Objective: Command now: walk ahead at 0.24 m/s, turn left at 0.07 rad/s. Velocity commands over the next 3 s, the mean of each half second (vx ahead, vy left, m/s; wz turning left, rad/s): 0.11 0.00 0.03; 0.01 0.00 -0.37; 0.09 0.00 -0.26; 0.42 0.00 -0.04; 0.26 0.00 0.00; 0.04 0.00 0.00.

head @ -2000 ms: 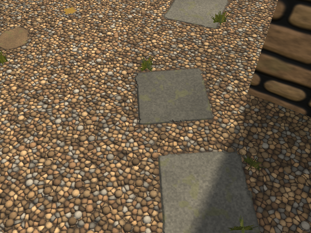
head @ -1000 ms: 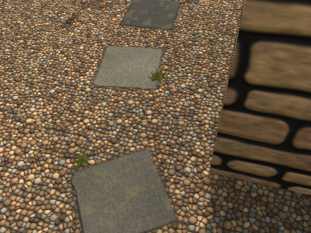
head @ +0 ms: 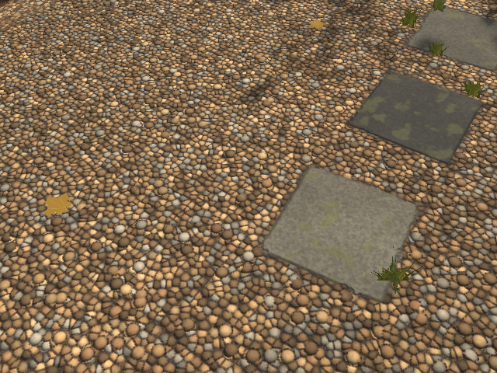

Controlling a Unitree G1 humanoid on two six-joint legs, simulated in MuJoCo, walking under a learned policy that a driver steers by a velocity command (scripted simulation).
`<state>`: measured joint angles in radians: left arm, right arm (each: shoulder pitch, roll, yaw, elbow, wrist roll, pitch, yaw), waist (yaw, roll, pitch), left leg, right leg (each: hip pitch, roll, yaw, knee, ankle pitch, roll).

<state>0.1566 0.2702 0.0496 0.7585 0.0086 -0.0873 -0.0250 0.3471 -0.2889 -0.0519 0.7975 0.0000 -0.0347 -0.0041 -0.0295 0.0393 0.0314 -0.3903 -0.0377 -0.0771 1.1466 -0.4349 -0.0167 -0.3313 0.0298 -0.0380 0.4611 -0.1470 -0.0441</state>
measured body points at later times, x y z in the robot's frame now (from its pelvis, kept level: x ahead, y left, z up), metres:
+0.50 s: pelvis +0.11 +0.03 +0.00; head +0.13 +0.04 +0.45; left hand +0.19 +0.29 -0.14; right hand +0.22 -0.23 -0.12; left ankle +0.13 +0.16 -0.74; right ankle +0.06 -0.09 -0.74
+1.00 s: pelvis +0.08 -0.01 +0.00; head +0.10 -0.05 +0.45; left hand +0.21 +0.26 -0.10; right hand +0.15 -0.31 -0.14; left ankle +0.12 +0.15 -0.65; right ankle +0.06 -0.09 -0.74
